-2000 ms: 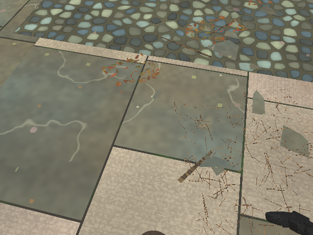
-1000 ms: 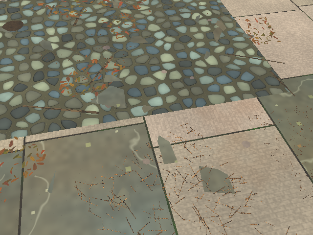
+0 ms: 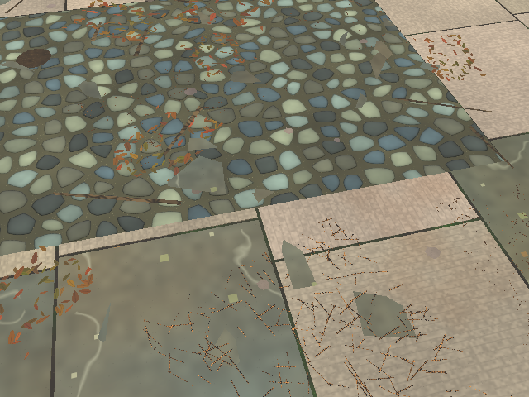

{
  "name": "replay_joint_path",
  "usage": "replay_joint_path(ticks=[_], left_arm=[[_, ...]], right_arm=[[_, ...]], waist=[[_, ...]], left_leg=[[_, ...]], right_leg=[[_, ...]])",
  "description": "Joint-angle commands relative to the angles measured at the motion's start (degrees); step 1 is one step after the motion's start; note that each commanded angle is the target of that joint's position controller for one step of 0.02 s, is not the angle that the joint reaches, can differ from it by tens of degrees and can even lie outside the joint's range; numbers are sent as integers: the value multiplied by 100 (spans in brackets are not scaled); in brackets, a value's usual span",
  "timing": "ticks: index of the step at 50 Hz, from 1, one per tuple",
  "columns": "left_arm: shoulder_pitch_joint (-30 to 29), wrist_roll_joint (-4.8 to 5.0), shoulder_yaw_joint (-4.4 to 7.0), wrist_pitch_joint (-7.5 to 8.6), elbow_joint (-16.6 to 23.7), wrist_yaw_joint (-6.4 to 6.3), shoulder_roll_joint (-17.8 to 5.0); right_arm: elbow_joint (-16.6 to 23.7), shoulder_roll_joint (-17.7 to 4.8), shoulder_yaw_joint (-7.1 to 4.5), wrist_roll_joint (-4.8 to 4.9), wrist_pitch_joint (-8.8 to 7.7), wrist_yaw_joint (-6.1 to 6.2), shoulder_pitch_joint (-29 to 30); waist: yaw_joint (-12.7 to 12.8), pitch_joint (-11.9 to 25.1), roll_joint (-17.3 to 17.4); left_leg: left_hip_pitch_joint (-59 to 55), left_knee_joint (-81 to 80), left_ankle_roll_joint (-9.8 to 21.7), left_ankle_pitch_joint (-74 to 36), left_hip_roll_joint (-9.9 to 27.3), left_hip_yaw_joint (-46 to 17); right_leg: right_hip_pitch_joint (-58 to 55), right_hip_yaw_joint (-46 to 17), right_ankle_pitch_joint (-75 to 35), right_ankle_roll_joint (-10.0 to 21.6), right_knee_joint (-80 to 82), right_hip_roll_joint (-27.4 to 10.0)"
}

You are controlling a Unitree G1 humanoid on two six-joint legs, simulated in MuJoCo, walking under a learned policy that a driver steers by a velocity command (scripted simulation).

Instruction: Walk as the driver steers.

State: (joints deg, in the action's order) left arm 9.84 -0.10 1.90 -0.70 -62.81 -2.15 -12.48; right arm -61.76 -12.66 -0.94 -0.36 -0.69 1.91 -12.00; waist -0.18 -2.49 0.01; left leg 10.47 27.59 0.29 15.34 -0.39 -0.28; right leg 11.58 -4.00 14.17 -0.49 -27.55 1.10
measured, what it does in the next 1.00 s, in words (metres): stands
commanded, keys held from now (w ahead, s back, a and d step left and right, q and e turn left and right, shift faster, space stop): no key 0.74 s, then w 0.26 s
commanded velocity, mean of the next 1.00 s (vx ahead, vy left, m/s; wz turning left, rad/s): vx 0.05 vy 0.00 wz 0.00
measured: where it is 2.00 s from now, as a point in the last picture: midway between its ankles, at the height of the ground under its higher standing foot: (263, 376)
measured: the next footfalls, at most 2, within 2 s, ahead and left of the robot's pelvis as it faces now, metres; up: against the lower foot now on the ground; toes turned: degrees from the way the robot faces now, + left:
left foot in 1.48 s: +0.44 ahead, +0.11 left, +0.00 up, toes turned +10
right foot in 1.96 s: +0.77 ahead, -0.02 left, +0.00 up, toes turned +18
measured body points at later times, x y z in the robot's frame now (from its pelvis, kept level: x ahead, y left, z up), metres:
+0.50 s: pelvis +0.00 +0.01 +0.00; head +0.01 +0.01 +0.45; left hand +0.02 +0.25 -0.16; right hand +0.01 -0.24 -0.15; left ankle +0.00 +0.12 -0.74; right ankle +0.01 -0.13 -0.74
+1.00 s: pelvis +0.04 -0.02 +0.00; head +0.04 -0.03 +0.45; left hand +0.06 +0.23 -0.15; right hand +0.01 -0.27 -0.16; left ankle -0.01 +0.12 -0.74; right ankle +0.03 -0.12 -0.73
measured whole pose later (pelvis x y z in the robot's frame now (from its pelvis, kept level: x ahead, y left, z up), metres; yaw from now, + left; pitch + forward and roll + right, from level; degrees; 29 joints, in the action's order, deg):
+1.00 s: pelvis +0.04 -0.02 +0.00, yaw +0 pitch +0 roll +0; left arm 16.9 1.4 1.6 4.4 -63.0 -0.8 -11.3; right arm -61.4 -13.2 -2.6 2.0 -2.1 1.6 -22.6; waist -0.6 1.2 2.2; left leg 9.3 28.7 0.9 20.1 0.9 -1.0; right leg 14.5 2.4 21.1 4.1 -33.2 0.3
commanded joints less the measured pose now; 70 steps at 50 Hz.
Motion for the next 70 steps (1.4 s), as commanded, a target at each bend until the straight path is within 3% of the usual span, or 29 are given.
replay_joint_path(ticks=[1, 37, 38, 40, 41, 43, 44, 45, 47, 49, 50, 51, 52, 53, 54, 55, 57, 58, 60, 64, 68, 70], left_arm=[[89, 1, 74, 45, 106, -20, -586], [691, 20, -42, 71, -92, -70, -364], [807, 16, -63, 67, -151, -72, -279], [812, 67, -34, 72, -130, -89, -327], [717, 66, -26, 114, -51, -84, -345], [475, 84, -71, 297, 144, -12, -135], [370, 105, -63, 388, 209, 34, -161], [331, 133, -36, 456, 252, 77, -206], [490, 190, -28, 562, 278, 137, -170], [1192, 170, 51, 613, -50, 149, -176], [1646, 127, 113, 591, -231, 152, -259], [2396, 110, 213, 586, -354, 132, -567], [3034, 132, 354, 621, -364, 185, -1296], [2711, 36, 237, 713, -314, 203, -973], [2174, 40, 148, 782, -115, 217, -667], [1792, 52, 101, 804, 31, 257, -583], [1591, 43, 7, 749, 146, 295, -374], [1719, 14, -16, 704, 124, 269, -312], [1974, -34, -6, 649, 82, 185, -413], [1938, -62, 28, 641, 203, 63, -695], [2093, 24, 72, 655, 185, 56, -775], [1960, 18, 105, 616, 260, 51, -866]], right_arm=[[126, -586, -84, 2, -43, 19, -179], [23, -326, -28, 32, -44, 27, -798], [-36, -263, -14, 26, -37, 33, -906], [-18, -514, -105, 100, -7, 72, -933], [17, -629, -143, 130, -18, 80, -991], [9, -947, -267, 177, -114, 62, -1311], [42, -1011, -311, 173, -163, 55, -1302], [117, -964, -311, 134, -208, 42, -1189], [299, -905, -307, 198, -263, -6, -805], [449, -899, -311, 295, -221, -36, -437], [508, -834, -293, 285, -227, -41, -385], [609, -491, -191, 217, -282, -84, -242], [817, -159, -119, 204, -406, -85, -266], [870, -358, -160, 289, -486, -97, -143], [913, -449, -170, 346, -553, -150, -65], [867, -486, -188, 306, -596, -181, -94], [872, -669, -285, 182, -631, -219, 44], [844, -589, -285, 191, -599, -260, 20], [905, -365, -235, 193, -511, -314, 229], [1422, -129, -83, 204, -453, -362, 1334], [1738, -228, -49, 229, -441, -497, 1864], [1846, -360, -102, 209, -469, -572, 1847]], waist=[[6, 39, 2], [8, -67, 15], [11, 74, 46], [-25, -169, 268], [-77, -388, 411], [-214, -568, 1010], [-228, -699, 1025], [-164, -752, 905], [76, -729, 823], [433, -484, 611], [556, -348, 349], [800, -38, -663], [883, 157, -1938], [659, -147, -1252], [437, -480, -709], [292, -491, -504], [184, -449, -386], [182, -362, -502], [247, -330, -502], [413, -556, -411], [421, -690, -398], [232, -477, -476]], left_leg=[[213, -563, 84, -412, 180, -160], [269, -560, 157, -538, 141, -172], [215, -627, 169, 59, 102, -144], [426, -763, 388, 1999, 151, -358], [541, -983, 584, 2791, 411, -744], [326, -1688, 1144, 3562, 1417, -2147], [478, -1928, 1387, 3433, 1831, -2696], [516, -1991, 1451, 3153, 1951, -2817], [598, -1830, 1214, 2501, 1776, -2316], [1298, -1243, 838, 1776, 1035, -1213], [1609, -622, 708, 1343, 735, -840], [2243, 1099, 423, 761, 233, -152], [3409, 2705, 255, 1427, -313, 233], [3916, 3870, 353, 1584, 9, -319], [4264, 4281, 482, 976, 311, -515], [4260, 4257, 530, 418, 497, -433], [3937, 3695, 471, -291, 717, -303], [3759, 3517, 404, -475, 723, -189], [3741, 3210, 256, -802, 694, -14], [3185, 1616, 181, -1633, 468, 223], [2856, 839, 430, -1791, 324, 355], [2510, 683, 653, -1494, 108, 536]], right_leg=[[-3, -80, -650, 150, 439, -147], [111, 18, -683, 87, 402, -133], [45, 100, -196, 90, 400, -63], [448, 386, 1411, 182, -15, 212], [833, 426, 1848, 246, -269, 223], [1473, 629, 1307, 270, -1306, 141], [1578, 503, 1055, 321, -1779, -93], [1698, 409, 1203, 390, -2070, -233], [1370, 383, 1403, 548, -1366, -387], [-384, 844, 313, 501, 41, 26], [-1006, 680, 83, 434, 197, 25], [-1769, -737, 703, 676, 853, -900], [-2354, -3128, 1446, 1482, 1742, -2145], [-1951, -3812, 2071, 1762, 1895, -2497], [-1760, -3270, 2057, 1599, 1880, -2312], [-1637, -2587, 1553, 1387, 1906, -2025], [-1456, -1493, 12, 1048, 1974, -1593], [-1445, -1008, -619, 952, 1970, -1425], [-1406, -418, -1455, 931, 1976, -1291], [-766, 305, -1683, 884, 2270, -1185], [-1167, 738, -2149, 846, 2245, -1438], [-1615, 981, -3821, 734, 1714, -1531]])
